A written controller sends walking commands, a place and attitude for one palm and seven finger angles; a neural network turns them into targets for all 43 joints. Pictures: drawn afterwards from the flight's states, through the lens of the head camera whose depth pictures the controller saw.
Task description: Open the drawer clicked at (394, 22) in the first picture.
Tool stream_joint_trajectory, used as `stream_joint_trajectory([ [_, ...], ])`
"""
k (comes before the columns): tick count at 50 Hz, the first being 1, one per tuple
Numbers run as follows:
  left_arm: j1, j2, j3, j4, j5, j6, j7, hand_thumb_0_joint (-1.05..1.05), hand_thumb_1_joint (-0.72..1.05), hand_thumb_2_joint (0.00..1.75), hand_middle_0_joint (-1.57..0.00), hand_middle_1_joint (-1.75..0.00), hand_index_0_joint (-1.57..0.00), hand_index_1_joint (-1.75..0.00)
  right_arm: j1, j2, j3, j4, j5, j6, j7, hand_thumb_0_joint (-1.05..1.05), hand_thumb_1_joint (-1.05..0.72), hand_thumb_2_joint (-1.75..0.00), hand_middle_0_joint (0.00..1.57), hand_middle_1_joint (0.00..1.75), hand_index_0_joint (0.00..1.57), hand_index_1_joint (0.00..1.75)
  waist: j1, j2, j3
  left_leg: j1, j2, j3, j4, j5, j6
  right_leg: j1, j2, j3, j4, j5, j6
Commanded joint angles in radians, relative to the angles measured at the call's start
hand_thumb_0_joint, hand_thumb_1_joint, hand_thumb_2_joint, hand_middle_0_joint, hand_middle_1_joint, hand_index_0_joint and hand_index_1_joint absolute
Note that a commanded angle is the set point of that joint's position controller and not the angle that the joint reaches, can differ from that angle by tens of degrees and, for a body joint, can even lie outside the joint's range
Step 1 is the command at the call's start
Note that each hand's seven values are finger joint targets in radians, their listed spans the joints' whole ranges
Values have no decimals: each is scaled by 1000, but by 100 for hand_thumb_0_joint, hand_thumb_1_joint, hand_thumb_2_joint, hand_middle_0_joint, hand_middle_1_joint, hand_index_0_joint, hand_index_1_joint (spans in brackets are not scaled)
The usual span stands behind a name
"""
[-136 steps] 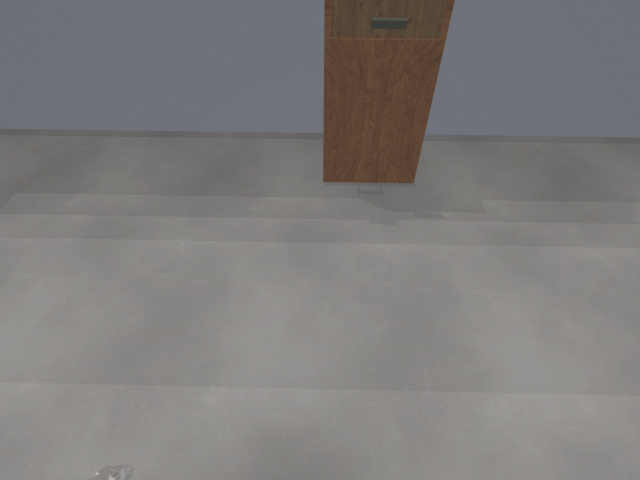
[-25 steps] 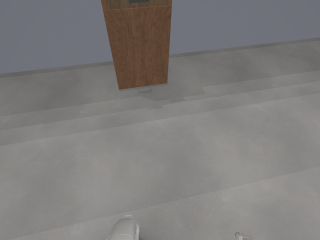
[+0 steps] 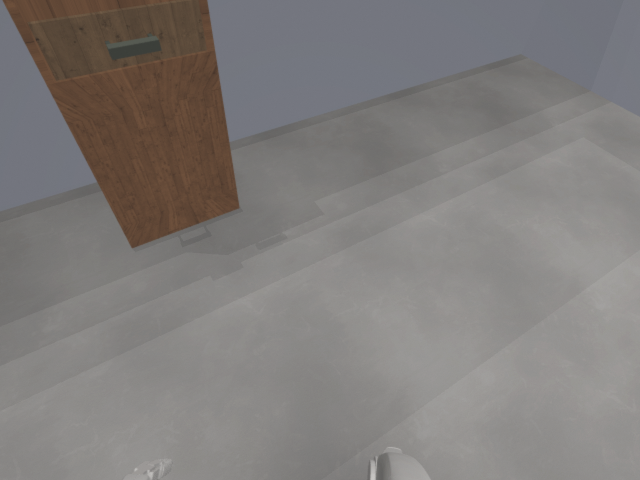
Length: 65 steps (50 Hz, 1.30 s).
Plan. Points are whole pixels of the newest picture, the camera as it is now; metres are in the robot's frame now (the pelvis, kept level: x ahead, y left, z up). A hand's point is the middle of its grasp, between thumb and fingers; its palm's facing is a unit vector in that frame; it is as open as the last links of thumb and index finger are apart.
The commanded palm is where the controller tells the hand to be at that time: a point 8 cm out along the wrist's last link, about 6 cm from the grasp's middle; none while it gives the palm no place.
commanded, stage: walk to a spot facing it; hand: left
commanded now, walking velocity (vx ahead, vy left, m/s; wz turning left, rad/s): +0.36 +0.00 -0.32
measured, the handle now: (132, 43) +1.12 +0.52 -0.01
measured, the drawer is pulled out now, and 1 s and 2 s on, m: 0.00 0.00 0.00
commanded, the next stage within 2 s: turn to face it in 0.90 s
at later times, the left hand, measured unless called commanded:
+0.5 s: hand (210, 389) +0.29 +0.18 -0.19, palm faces -0.06 -0.98 -0.21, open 7.1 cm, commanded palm none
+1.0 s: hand (273, 246) +0.59 +0.10 -0.18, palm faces -0.32 -0.93 -0.18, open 7.3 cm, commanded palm none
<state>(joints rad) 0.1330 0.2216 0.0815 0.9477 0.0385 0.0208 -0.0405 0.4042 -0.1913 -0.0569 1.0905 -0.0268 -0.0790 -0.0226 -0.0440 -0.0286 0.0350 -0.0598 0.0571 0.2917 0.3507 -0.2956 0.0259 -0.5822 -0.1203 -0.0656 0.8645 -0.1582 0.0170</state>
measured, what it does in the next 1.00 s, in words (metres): walks ahead, turning right: right foot, then left foot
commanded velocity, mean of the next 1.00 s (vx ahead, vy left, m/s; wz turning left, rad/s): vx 0.32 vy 0.00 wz -0.31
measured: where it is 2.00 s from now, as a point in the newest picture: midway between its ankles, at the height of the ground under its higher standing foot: (348, 352)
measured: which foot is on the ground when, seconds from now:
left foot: down 0.00-0.16, up 0.18-0.52, down 0.54-1.00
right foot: up 0.00-0.14, down 0.16-0.56, up 0.58-1.00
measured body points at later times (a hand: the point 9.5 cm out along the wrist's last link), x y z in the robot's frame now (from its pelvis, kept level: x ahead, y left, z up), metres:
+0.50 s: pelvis +0.24 -0.02 -0.01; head +0.25 +0.00 +0.44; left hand +0.29 +0.23 -0.17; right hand +0.26 -0.27 -0.15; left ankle +0.34 +0.10 -0.73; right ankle +0.16 -0.14 -0.74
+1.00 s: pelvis +0.46 -0.05 -0.01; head +0.49 -0.07 +0.43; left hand +0.60 +0.15 -0.16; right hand +0.31 -0.20 -0.17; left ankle +0.36 +0.09 -0.74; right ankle +0.55 -0.20 -0.71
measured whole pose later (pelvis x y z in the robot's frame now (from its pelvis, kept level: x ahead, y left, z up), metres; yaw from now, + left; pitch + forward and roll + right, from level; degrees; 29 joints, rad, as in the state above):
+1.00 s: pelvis +0.46 -0.05 -0.01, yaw -19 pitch +0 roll +0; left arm 0.16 0.18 0.08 1.00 0.03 0.02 -0.04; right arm 0.44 -0.08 -0.04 1.12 -0.03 -0.06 -0.02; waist -0.05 0.00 0.09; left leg 0.07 0.12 0.38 0.38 -0.41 -0.07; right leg -0.57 -0.09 -0.13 0.73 -0.18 -0.01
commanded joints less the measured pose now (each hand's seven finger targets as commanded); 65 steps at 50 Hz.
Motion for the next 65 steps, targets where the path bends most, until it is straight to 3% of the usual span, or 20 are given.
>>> stream_joint_trajectory([
  [1,-142,-15,-22,-82,-1,-25,-7,0,90,90,-20,-30,-20,-30,113,-108,-7,-15,-8,-10,2,0,-90,-90,20,30,20,30,-32,137,73,88,284,-133,-129,370,96,-55,26,-46,-146,-37,-23],
  [5,-86,5,-22,-54,-4,-43,0,0,90,90,-20,-30,-20,-30,127,-124,-3,2,-7,2,3,0,-90,-90,20,30,20,30,6,156,28,110,278,-61,51,720,66,150,106,-121,-280,-113,-74],
  [7,189,79,2,37,1,-64,11,0,90,90,-20,-30,-20,-30,86,-128,-2,-11,9,1,10,0,-90,-90,20,30,20,30,142,113,-138,-92,231,-9,409,733,3,611,89,-75,-360,13,-127],
  [8,333,201,32,72,-3,-75,28,0,90,90,-20,-30,-20,-30,99,-68,10,-41,25,-4,16,0,-90,-90,20,30,20,30,183,-104,-275,-412,123,15,726,163,-48,928,-195,290,-390,86,-228],
  [9,388,255,40,95,-28,-72,37,0,90,90,-20,-30,-20,-30,39,-64,9,-77,28,-6,8,0,-90,-90,20,30,20,30,179,-130,-293,-593,27,-94,976,-293,-60,970,-349,547,-471,335,-329],
  [12,200,141,11,67,-27,-74,50,0,90,90,-20,-30,-20,-30,-76,-43,-2,-77,9,16,11,0,-90,-90,20,30,20,30,101,-2,-32,-605,143,-251,960,-99,-49,556,-244,317,-571,161,-245],
  [15,115,75,-6,61,-13,-89,55,0,90,90,-20,-30,-20,-30,30,6,-2,-39,-1,44,19,0,-90,-90,20,30,20,30,4,-60,-2,-463,142,-216,763,-48,-70,350,-153,132,-617,117,-190],
  [22,144,103,2,65,-11,-88,43,0,90,90,-20,-30,-20,-30,-129,-7,-7,-108,1,27,50,0,-90,-90,20,30,20,30,34,-152,58,-350,84,-156,366,67,-61,307,-111,129,-624,-109,-166],
  [25,134,125,8,65,-16,-78,39,0,90,90,-20,-30,-20,-30,-50,-62,-17,-91,-1,14,46,0,-90,-90,20,30,20,30,-23,-44,40,-127,35,-105,222,93,-54,263,-73,97,-484,-100,-134],
  [26,133,100,4,59,-18,-76,36,0,90,90,-20,-30,-20,-30,67,-116,-27,-56,-6,8,37,0,-90,-90,20,30,20,30,-73,52,-14,22,65,-170,151,39,-38,224,-13,55,-274,-20,-107],
  [28,135,31,-13,11,-23,-74,33,0,90,90,-20,-30,-20,-30,223,-261,-49,-18,-21,8,20,0,-90,-90,20,30,20,30,-106,451,-80,150,432,-743,-163,-193,83,-52,150,16,313,-421,-50],
  [31,84,40,-4,37,-11,-67,16,0,90,90,-20,-30,-20,-30,8,-134,-11,-75,-10,0,8,0,-90,-90,20,30,20,30,-15,143,87,-86,375,-523,-179,-158,82,-96,12,88,439,-186,-54],
  [34,187,0,-6,79,-8,-38,13,0,90,90,-20,-30,-20,-30,-42,-85,0,-72,2,-19,0,0,-90,-90,20,30,20,30,48,162,44,-114,284,-257,-166,82,33,-10,3,65,378,-68,-29],
  [47,-71,-41,0,-51,-11,-29,-2,0,90,90,-20,-30,-20,-30,82,-71,-21,-17,-2,0,-4,0,-90,-90,20,30,20,30,-7,161,118,88,308,-7,-88,477,63,-55,31,-75,-144,-10,-32],
  [51,213,18,12,29,-2,-61,13,0,90,90,-20,-30,-20,-30,29,-118,-29,-33,8,9,-2,0,-90,-90,20,30,20,30,133,138,-74,38,264,42,346,820,9,396,137,-147,-307,45,-86],
  [52,340,117,34,70,3,-78,27,0,90,90,-20,-30,-20,-30,61,-73,-20,-32,24,9,10,0,-90,-90,20,30,20,30,179,-18,-209,-193,198,22,615,494,-29,710,-23,25,-325,253,-126],
  [53,420,214,48,96,-12,-87,41,0,90,90,-20,-30,-20,-30,98,7,-4,-50,35,7,7,0,-90,-90,20,30,20,30,164,-220,-341,-445,16,-56,956,-298,-70,904,-322,432,-355,693,-256],
  [55,296,192,31,72,-27,-81,59,0,90,90,-20,-30,-20,-30,45,4,-3,-55,32,28,-3,0,-90,-90,20,30,20,30,122,-126,-293,-454,54,-278,1070,-239,-49,716,-340,362,-444,677,-276],
  [60,44,46,-25,28,-17,-83,72,0,90,90,-20,-30,-20,-30,77,29,10,-6,10,87,1,0,-90,-90,20,30,20,30,-10,-49,-72,-352,92,-282,827,-77,-64,284,-218,5,-549,427,-151],
  [65,20,62,-13,0,-16,-54,74,0,90,90,-20,-30,-20,-30,-40,11,3,-78,8,109,20,0,-90,-90,20,30,20,30,8,-76,-35,-386,78,-215,666,-56,-83,300,-231,-70,-578,227,-151],
])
